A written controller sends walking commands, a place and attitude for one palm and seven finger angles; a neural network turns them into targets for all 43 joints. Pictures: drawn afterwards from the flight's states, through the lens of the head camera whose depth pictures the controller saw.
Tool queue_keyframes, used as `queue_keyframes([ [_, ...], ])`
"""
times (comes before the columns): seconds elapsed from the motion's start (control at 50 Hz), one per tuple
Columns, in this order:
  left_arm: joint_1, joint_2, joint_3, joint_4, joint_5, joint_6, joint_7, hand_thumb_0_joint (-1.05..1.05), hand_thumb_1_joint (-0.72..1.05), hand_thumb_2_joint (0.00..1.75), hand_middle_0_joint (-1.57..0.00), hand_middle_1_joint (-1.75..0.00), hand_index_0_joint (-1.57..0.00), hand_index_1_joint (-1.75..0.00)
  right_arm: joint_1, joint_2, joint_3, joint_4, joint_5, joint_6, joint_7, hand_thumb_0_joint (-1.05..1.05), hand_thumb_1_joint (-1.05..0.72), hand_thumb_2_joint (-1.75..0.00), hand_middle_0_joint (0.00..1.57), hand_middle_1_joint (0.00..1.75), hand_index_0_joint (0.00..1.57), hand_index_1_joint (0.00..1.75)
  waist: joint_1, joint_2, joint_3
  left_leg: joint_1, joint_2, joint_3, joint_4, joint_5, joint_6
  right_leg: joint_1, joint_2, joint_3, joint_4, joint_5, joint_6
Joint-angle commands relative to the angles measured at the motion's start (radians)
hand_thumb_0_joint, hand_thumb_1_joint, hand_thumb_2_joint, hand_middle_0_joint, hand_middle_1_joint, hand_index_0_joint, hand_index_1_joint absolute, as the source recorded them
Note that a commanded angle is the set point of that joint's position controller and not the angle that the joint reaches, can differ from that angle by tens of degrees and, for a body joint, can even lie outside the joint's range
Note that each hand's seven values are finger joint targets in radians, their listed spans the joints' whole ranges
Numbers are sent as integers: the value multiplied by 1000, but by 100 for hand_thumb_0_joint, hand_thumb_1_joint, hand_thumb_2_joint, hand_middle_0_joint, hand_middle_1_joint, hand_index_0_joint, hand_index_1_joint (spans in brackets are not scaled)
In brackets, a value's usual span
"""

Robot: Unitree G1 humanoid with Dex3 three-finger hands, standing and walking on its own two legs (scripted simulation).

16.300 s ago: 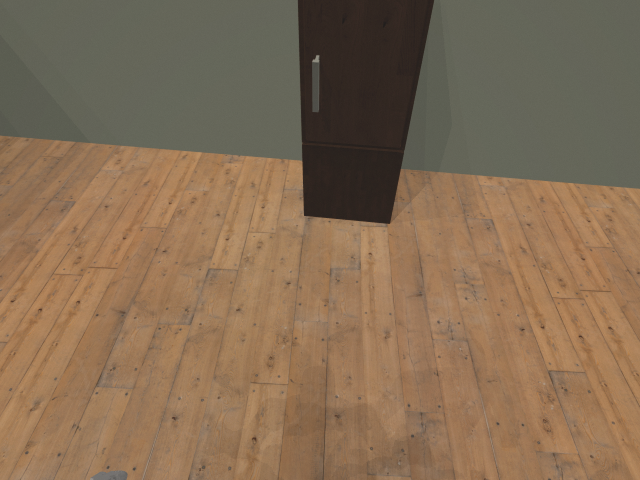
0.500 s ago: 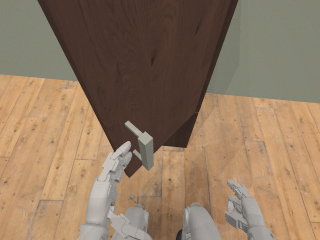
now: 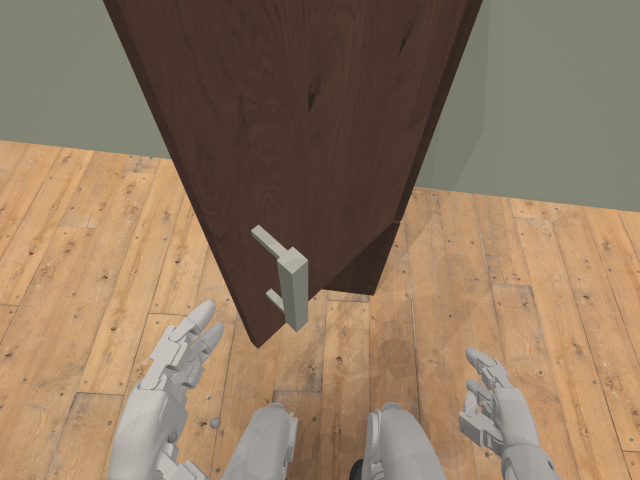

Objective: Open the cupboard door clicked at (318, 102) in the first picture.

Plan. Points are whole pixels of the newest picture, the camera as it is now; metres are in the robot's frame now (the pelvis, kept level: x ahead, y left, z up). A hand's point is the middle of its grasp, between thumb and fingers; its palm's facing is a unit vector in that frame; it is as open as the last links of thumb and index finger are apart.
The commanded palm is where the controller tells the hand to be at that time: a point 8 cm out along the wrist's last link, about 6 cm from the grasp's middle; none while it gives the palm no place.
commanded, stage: draw the hand back to the body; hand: left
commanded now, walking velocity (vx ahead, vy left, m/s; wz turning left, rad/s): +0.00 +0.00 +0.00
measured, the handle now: (282, 283) +0.33 +0.08 +0.05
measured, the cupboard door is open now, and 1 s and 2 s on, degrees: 53 53 53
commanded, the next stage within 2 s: step back with the hand held close in 1.56 s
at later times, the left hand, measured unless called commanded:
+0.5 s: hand (116, 389) +0.19 +0.17 +0.16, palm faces -0.03 -1.00 -0.06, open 16.1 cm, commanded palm +0.16 +0.23 +0.18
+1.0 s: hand out of the picture +0.22 +0.25 +0.27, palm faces +0.34 -0.85 -0.39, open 11.2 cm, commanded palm +0.18 +0.29 +0.30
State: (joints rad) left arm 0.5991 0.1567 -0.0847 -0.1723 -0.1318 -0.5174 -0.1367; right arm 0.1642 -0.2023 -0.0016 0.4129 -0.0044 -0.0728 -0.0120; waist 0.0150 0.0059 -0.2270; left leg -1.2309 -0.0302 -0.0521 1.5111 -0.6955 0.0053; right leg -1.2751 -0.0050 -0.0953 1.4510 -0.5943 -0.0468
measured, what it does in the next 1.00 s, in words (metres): rises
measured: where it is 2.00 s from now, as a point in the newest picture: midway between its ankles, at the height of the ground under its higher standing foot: outside the picture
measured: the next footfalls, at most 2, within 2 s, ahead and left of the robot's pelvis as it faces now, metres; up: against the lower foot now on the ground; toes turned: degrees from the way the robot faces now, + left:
none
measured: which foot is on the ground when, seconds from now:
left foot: down 0.00-1.00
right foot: down 0.00-1.00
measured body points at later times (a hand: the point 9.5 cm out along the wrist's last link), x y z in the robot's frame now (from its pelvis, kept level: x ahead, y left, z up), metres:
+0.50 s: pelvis +0.02 +0.01 +0.08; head +0.05 +0.02 +0.53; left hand +0.19 +0.23 +0.17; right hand +0.20 -0.22 +0.02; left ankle +0.01 +0.11 -0.58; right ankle +0.05 -0.10 -0.58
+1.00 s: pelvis +0.05 +0.01 +0.15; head +0.02 +0.00 +0.60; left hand +0.20 +0.29 +0.29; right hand +0.23 -0.20 +0.08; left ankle +0.01 +0.11 -0.58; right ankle +0.05 -0.10 -0.58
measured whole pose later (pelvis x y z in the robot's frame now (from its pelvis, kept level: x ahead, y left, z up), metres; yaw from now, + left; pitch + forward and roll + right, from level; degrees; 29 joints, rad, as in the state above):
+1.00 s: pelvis +0.05 +0.01 +0.15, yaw +0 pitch +0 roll -1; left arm 0.59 0.34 0.20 -0.44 -0.05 -0.01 0.14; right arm 0.27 -0.21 0.07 0.52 0.02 -0.10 -0.10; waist 0.05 0.06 -0.09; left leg -0.25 -0.03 -0.03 0.66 -0.41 0.03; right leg -0.30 0.01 -0.04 0.63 -0.33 -0.01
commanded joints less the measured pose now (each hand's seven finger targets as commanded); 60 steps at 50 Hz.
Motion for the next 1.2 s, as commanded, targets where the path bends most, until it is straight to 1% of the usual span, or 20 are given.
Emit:
queue_keyframes([
  [0.0,25,96,64,-346,-29,-45,-7,0,-50,30,-15,-30,-15,-30,-19,-115,-52,-193,10,-50,-14,0,-90,-90,20,30,20,30,8,47,-307,144,-12,5,-240,269,13,355,10,109,-246,152,2],
  [0.08,89,111,95,-407,-39,56,11,0,-50,30,-15,-30,-15,-30,9,-108,-49,-216,27,-16,-26,0,-90,-90,20,30,20,30,8,39,-300,230,-11,-3,-328,309,15,435,23,73,-306,200,8],
  [0.18,71,98,103,-345,-50,153,10,0,-50,30,-15,-30,-15,-30,20,-114,-38,-223,42,3,-50,0,-90,-90,20,30,20,30,-33,-33,-134,236,-7,-5,-399,205,18,460,23,71,-430,70,22],
  [0.26,88,124,142,-349,-65,148,3,0,-50,30,-15,-30,-15,-30,36,-115,-32,-226,43,-8,-63,0,-90,-90,20,30,20,30,-26,-6,-97,305,-5,-1,-455,217,14,499,23,60,-476,85,22],
  [0.3,66,141,149,-390,-72,130,-1,0,-50,30,-15,-30,-15,-30,38,-119,-28,-230,43,-17,-64,0,-90,-90,20,30,20,30,-21,45,-102,357,-6,-6,-489,242,12,515,25,44,-477,116,17],
  [0.36,108,157,182,-398,-95,123,-9,0,-50,30,-15,-30,-15,-30,57,-117,-31,-229,49,-24,-64,0,-90,-90,20,30,20,30,-17,37,-91,417,-2,-3,-531,291,8,569,29,37,-512,174,18],
  [0.4,119,169,198,-408,-102,126,-14,0,-43,33,-15,-30,-15,-30,54,-114,-30,-227,52,-27,-62,0,-90,-90,20,30,20,30,-12,76,-80,452,-1,-3,-558,326,5,597,30,29,-525,208,17],
  [0.46,115,177,218,-417,-118,143,-27,0,-32,37,-16,-30,-16,-30,61,-116,-28,-223,56,-32,-62,0,-90,-90,20,30,20,30,-19,65,-53,490,4,-3,-588,358,4,635,32,25,-556,247,20],
  [0.48,220,337,289,-412,32,269,108,0,-29,39,-16,-30,-16,-30,79,-108,-43,-227,48,4,-97,0,-90,-90,20,30,20,30,53,68,-118,545,36,5,-678,398,4,723,2,77,-603,253,2],
  [0.5,207,215,194,-493,44,329,157,0,-26,40,-16,-30,-16,-30,61,-92,-23,-258,43,11,-107,0,-90,-90,20,30,20,30,13,112,-38,567,29,12,-699,406,3,723,-3,65,-624,264,11],
  [0.52,202,199,181,-476,61,377,195,0,-22,42,-16,-30,-16,-30,82,-88,-21,-232,44,20,-111,0,-90,-90,20,30,20,30,6,133,-6,591,36,8,-711,435,1,732,-6,57,-638,279,13],
  [0.56,189,229,201,-516,82,429,241,0,-15,45,-16,-30,-16,-30,87,-95,-13,-221,40,26,-119,0,-90,-90,20,30,20,30,9,102,-17,655,46,0,-725,542,1,767,0,46,-660,340,15],
  [0.58,180,236,216,-496,86,450,256,0,-12,47,-16,-30,-16,-30,81,-94,-11,-209,35,25,-123,0,-90,-90,20,30,20,30,7,47,-5,666,47,-2,-735,580,5,801,1,42,-681,374,18],
  [0.62,142,235,211,-502,94,472,272,0,-5,50,-17,-30,-17,-30,81,-102,-3,-197,32,17,-124,0,-90,-90,20,30,20,30,1,55,27,714,52,2,-764,595,5,826,-2,42,-713,391,23],
  [0.72,47,273,267,-487,99,479,297,0,13,57,-17,-30,-17,-30,58,-110,12,-153,29,-23,-129,0,-90,-90,20,30,20,30,10,46,87,793,50,1,-856,518,11,895,-8,47,-801,352,21],
  [0.78,18,290,304,-485,96,470,297,0,23,62,-18,-30,-18,-30,34,-114,16,-125,31,-46,-122,0,-90,-90,20,30,20,30,21,25,108,831,55,-3,-905,534,8,950,-8,45,-838,368,19],
  [0.84,-23,296,329,-503,92,458,292,0,34,66,-18,-30,-18,-30,23,-115,19,-94,28,-72,-112,0,-90,-90,20,30,20,30,26,78,130,882,54,1,-943,593,4,991,-9,52,-871,417,19],
  [0.9,-51,317,380,-480,83,448,290,0,44,70,-18,-30,-18,-30,1,-114,20,-66,25,-87,-104,0,-90,-90,20,30,20,30,31,41,159,901,55,6,-984,596,0,1045,-7,51,-908,444,17],
  [1.16,-236,413,574,-493,58,377,283,0,90,90,-20,-30,-20,-30,-58,-119,5,22,16,-125,-80,0,-90,-90,20,30,20,30,51,71,170,1025,53,36,-1099,641,5,1175,-3,72,-1027,522,18],
  [1.18,-203,383,558,-440,58,377,278,0,90,90,-20,-30,-20,-30,-61,-120,3,35,15,-124,-80,0,-90,-90,20,30,20,30,51,64,185,1027,54,41,-1101,653,5,1182,-5,70,-1031,532,17],
])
